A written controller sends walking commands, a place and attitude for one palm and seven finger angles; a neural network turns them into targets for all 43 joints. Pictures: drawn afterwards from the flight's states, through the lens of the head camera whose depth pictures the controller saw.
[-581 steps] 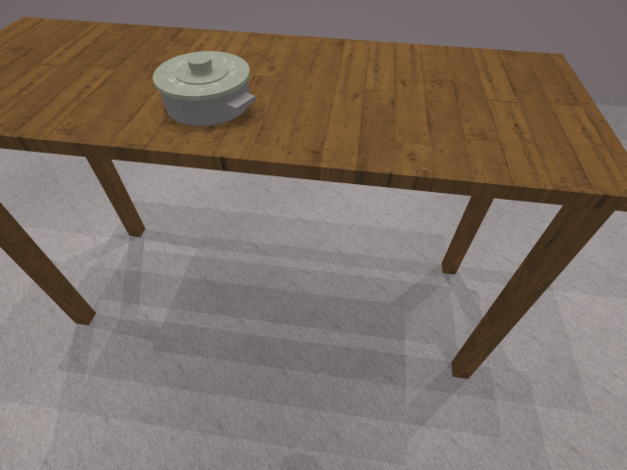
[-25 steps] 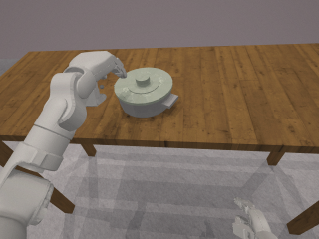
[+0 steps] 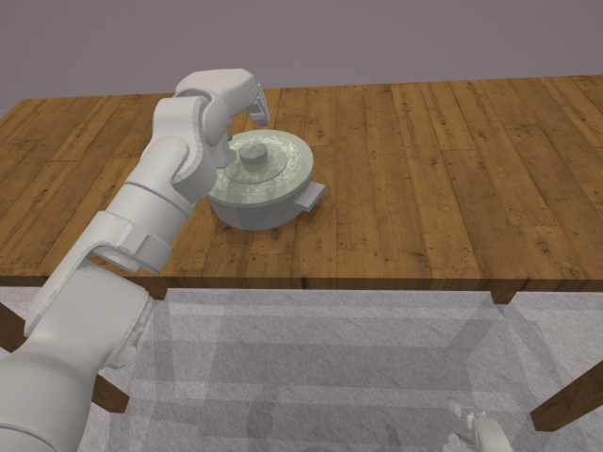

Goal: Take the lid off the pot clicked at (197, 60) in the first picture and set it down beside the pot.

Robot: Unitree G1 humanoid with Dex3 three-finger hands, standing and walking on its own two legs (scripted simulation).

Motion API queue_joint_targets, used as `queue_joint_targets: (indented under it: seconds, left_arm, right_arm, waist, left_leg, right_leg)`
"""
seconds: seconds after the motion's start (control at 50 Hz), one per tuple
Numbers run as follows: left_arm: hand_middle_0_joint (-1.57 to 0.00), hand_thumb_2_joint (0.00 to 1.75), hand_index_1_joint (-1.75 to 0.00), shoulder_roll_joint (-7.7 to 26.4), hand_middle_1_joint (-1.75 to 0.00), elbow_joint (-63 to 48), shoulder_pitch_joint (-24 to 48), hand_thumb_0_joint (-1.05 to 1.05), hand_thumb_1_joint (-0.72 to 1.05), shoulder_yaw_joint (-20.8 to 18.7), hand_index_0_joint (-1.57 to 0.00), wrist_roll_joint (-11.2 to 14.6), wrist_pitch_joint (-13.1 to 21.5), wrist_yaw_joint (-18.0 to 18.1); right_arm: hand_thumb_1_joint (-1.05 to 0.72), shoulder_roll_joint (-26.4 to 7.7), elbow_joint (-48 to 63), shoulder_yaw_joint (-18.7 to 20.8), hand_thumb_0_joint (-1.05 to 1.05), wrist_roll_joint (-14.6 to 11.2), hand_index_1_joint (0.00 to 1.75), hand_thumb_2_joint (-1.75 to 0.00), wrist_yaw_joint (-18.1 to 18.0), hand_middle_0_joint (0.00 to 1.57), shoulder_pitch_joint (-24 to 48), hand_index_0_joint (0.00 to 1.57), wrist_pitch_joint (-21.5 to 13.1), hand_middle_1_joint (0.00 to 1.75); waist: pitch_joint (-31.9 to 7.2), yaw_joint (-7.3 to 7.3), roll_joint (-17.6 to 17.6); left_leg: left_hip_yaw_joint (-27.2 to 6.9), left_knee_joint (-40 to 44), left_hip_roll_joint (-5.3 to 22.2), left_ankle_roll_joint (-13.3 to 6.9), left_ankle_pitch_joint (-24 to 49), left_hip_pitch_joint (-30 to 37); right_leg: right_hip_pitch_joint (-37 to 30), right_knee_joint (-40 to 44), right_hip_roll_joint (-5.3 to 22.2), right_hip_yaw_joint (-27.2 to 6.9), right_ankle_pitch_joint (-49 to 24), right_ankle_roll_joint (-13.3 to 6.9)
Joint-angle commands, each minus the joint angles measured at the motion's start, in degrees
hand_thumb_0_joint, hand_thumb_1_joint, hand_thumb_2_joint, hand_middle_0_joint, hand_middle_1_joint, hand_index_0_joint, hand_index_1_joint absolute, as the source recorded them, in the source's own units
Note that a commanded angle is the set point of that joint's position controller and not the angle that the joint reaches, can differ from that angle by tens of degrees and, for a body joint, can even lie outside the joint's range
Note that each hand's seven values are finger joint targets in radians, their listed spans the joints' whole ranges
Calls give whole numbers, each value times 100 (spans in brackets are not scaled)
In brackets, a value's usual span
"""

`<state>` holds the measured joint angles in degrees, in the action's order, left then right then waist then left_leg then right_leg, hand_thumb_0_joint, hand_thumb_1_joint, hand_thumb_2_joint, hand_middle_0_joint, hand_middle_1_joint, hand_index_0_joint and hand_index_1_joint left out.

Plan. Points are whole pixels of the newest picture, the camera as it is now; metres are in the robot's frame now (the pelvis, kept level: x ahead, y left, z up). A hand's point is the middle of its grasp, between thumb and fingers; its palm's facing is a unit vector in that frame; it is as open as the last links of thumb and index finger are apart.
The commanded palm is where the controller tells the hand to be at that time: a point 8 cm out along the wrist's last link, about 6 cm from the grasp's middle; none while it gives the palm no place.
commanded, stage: move the open hand above the knob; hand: left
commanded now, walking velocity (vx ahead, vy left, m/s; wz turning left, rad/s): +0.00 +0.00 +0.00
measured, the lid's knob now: (253, 153) +0.50 +0.08 +0.15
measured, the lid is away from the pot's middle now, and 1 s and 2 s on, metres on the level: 0.00 0.00 0.00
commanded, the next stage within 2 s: lower the open fingers around the knob in 0.86 s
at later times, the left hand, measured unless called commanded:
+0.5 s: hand (243, 122) +0.48 +0.08 +0.21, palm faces -0.22 -0.05 -0.97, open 10.2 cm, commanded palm +0.45 +0.10 +0.28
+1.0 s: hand (236, 124) +0.46 +0.09 +0.22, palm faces -0.20 -0.04 -0.98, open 10.1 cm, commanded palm +0.44 +0.09 +0.27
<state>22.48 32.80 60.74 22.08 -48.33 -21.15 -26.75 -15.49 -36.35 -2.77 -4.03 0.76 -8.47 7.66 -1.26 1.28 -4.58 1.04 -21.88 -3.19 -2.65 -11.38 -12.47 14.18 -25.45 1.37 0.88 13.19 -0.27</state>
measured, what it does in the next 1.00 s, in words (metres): stands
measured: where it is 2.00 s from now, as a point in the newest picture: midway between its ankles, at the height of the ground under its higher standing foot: outside the picture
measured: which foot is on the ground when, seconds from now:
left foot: down 0.00-1.00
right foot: down 0.00-1.00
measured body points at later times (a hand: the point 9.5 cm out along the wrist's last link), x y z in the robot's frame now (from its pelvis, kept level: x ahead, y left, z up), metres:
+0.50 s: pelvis +0.01 +0.00 +0.00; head +0.03 -0.04 +0.45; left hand +0.48 +0.08 +0.27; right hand +0.12 -0.25 -0.13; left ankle +0.00 +0.09 -0.74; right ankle +0.00 -0.12 -0.74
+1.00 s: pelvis +0.01 +0.01 +0.00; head +0.01 -0.02 +0.45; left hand +0.46 +0.09 +0.28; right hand +0.16 -0.22 -0.12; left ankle +0.00 +0.09 -0.74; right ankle +0.00 -0.12 -0.74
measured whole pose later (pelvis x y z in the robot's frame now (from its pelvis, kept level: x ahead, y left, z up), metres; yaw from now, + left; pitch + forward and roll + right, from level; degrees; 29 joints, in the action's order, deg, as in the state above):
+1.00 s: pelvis +0.01 +0.01 +0.00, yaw +0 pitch +3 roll +1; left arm 18.3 41.8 66.8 22.5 -48.8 -21.0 -25.9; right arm -14.3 -37.0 -2.6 -3.6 0.8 -9.0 7.9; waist -2.9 1.6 -3.9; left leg 1.2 -20.5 -3.9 -3.3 -10.9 -12.6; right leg 14.4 -24.2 2.0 0.6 12.8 0.4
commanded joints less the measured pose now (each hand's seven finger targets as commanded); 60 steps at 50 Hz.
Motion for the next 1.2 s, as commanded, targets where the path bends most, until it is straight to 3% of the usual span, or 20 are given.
queue_joint_targets:
  seconds: [0.0, 0.16, 0.18, 0.22, 0.26, 0.32, 0.36, 0.4, 0.46, 0.5, 0.56, 0.58, 0.72, 0.78, 0.86, 0.94, 0.96, 1.06, 1.08, 1.18]
  left_arm:
    - [-86, 169, -8, 1138, -8, -310, 3463, 0, -41, -843, -86, -249, -1, 309]
    - [-86, 169, -8, 519, -8, 242, 3772, 0, -41, -511, -86, -163, 88, 354]
    - [-86, 169, -8, 982, -8, 272, 3884, 0, -41, -913, -86, -270, 107, 377]
    - [-86, 169, -8, 1196, -8, 664, 3683, 0, -41, -1054, -86, -362, 112, 403]
    - [-86, 169, -8, 809, -8, 591, 3466, 0, -41, -776, -86, -272, 146, 413]
    - [-86, 169, -8, 1124, -8, -1, 3747, 0, -41, -972, -86, -387, 199, 407]
    - [-86, 169, -8, 927, -8, -69, 3432, 0, -41, -880, -86, -225, 189, 376]
    - [-86, 169, -8, 1267, -8, 67, 3422, 0, -41, -1067, -86, -335, 149, 350]
    - [-86, 169, -8, 679, -8, -98, 3360, 0, -41, -569, -86, -203, 127, 295]
    - [-86, 169, -8, 1077, -8, -513, 3688, 0, -41, -836, -86, -281, 165, 304]
    - [-86, 169, -8, 710, -8, -422, 3600, 0, -41, -560, -86, -126, 164, 280]
    - [-86, 169, -8, 1034, -8, -587, 3811, 0, -41, -804, -86, -222, 181, 299]
    - [-86, 169, -8, 468, -8, -198, 3839, 0, -41, -326, -86, -247, 79, 298]
    - [-86, 169, -8, 952, -8, -62, 3726, 0, -41, -823, -86, -203, 67, 343]
    - [-86, 169, -8, 461, -8, -163, 3726, 0, -41, -418, -86, -165, 101, 348]
    - [-86, 169, -8, 605, -8, -78, 3825, 0, -41, -564, -86, -263, 55, 338]
    - [-86, 169, -8, 417, -8, 98, 3510, 0, -41, -518, -86, -16, 11, 305]
    - [-86, 169, -8, 305, -8, 306, 3491, 0, -41, -469, -86, -2, -35, 265]
    - [-86, 169, -8, 727, -8, 157, 3742, 0, -41, -725, -86, -141, 0, 292]
    - [-86, 169, -8, 846, -8, 233, 3924, 0, -41, -775, -86, -190, 69, 355]
  right_arm:
    - [-90, -614, 711, 182, 0, 63, 30, -90, -54, 20, 418, 20, -232, 30]
    - [-90, -633, 620, 273, 0, 86, 30, -90, -60, 20, 110, 20, -257, 30]
    - [-90, -622, 598, 247, 0, 124, 30, -90, -59, 20, 72, 20, -263, 30]
    - [-90, -635, 573, 214, 0, 117, 30, -90, -89, 20, 52, 20, -246, 30]
    - [-90, -654, 652, 259, 0, 86, 30, -90, -65, 20, 69, 20, -202, 30]
    - [-90, -617, 748, 278, 0, 112, 30, -90, -42, 20, 138, 20, -237, 30]
    - [-90, -642, 798, 334, 0, 94, 30, -90, -20, 20, 116, 20, -224, 30]
    - [-90, -646, 762, 279, 0, 93, 30, -90, -29, 20, 163, 20, -220, 30]
    - [-90, -645, 788, 314, 0, 31, 30, -90, -19, 20, 224, 20, -198, 30]
    - [-90, -615, 820, 304, 0, 59, 30, -90, -32, 20, 250, 20, -238, 30]
    - [-90, -622, 764, 327, 0, 25, 30, -90, -31, 20, 228, 20, -255, 30]
    - [-90, -594, 753, 295, 0, 35, 30, -90, -30, 20, 266, 20, -281, 30]
    - [-90, -545, 678, 238, 0, 42, 30, -90, -13, 20, 390, 20, -249, 30]
    - [-90, -595, 677, 219, 0, 73, 30, -90, -35, 20, 369, 20, -211, 30]
    - [-90, -573, 737, 261, 0, 51, 30, -90, -13, 20, 408, 20, -195, 30]
    - [-90, -552, 716, 226, 0, 84, 30, -90, -9, 20, 406, 20, -211, 30]
    - [-90, -616, 724, 278, 0, 72, 30, -90, 5, 20, 374, 20, -173, 30]
    - [-90, -643, 697, 262, 0, 82, 30, -90, -23, 20, 284, 20, -112, 30]
    - [-90, -615, 707, 222, 0, 93, 30, -90, -31, 20, 308, 20, -137, 30]
    - [-90, -612, 670, 253, 0, 106, 30, -90, -100, 20, 172, 20, -217, 30]
  waist:
    - [-2153, 96, 985]
    - [-2414, 197, 827]
    - [-2497, 108, 968]
    - [-2322, 61, 1163]
    - [-2319, 73, 1053]
    - [-2664, 19, 997]
    - [-2648, 37, 1020]
    - [-2348, 16, 1160]
    - [-2174, 113, 861]
    - [-2485, 87, 811]
    - [-2301, 173, 749]
    - [-2436, 120, 796]
    - [-2148, 183, 729]
    - [-2259, 92, 855]
    - [-2328, 151, 743]
    - [-2316, 90, 830]
    - [-2276, 136, 761]
    - [-1969, 151, 896]
    - [-2160, 96, 939]
    - [-2390, 118, 955]
  left_leg:
    - [-81, 106, -65, -121, 1378, 663]
    - [-121, 34, -65, -147, 1866, 817]
    - [-97, 84, -71, -141, 1794, 733]
    - [-2, 152, -78, -163, 1706, 484]
    - [-2, 141, -51, -174, 1908, 486]
    - [-1, 109, -53, -211, 2167, 744]
    - [-24, 64, -49, -237, 2342, 778]
    - [40, 154, -66, -222, 1940, 591]
    - [15, 123, -59, -216, 1930, 728]
    - [-35, 98, -77, -227, 1945, 920]
    - [-74, 78, -67, -212, 1883, 964]
    - [-102, 96, -52, -179, 1868, 1038]
    - [-140, 117, -59, -119, 1655, 993]
    - [-152, 148, -57, -107, 1658, 858]
    - [-190, 104, -13, -105, 1851, 996]
    - [-186, 145, -16, -82, 1830, 999]
    - [-210, 108, -22, -81, 1847, 958]
    - [-166, 207, -28, -98, 1453, 774]
    - [-179, 238, -36, -87, 1365, 782]
    - [-140, 228, -64, -137, 1369, 830]
  right_leg:
    - [-854, 169, -241, -10, -1805, -244]
    - [-813, 143, -248, -11, -2210, -263]
    - [-982, 139, -234, -38, -2243, -242]
    - [-1138, 127, -200, -72, -2354, -216]
    - [-1137, 154, -190, -49, -2478, -226]
    - [-1286, 128, -182, -125, -2646, -211]
    - [-1282, 183, -197, -100, -2765, -213]
    - [-1247, 199, -195, -106, -2585, -190]
    - [-956, 257, -202, -51, -2414, -218]
    - [-1059, 227, -222, -116, -2379, -219]
    - [-816, 260, -231, -34, -2243, -244]
    - [-861, 215, -239, -52, -2175, -235]
    - [-546, 207, -238, 25, -1856, -278]
    - [-763, 204, -222, 1, -1916, -285]
    - [-643, 199, -219, 27, -1875, -303]
    - [-652, 165, -234, 25, -1848, -298]
    - [-629, 192, -230, 46, -1866, -312]
    - [-525, 257, -239, 87, -1654, -300]
    - [-677, 215, -241, 46, -1610, -290]
    - [-840, 223, -246, -17, -1760, -268]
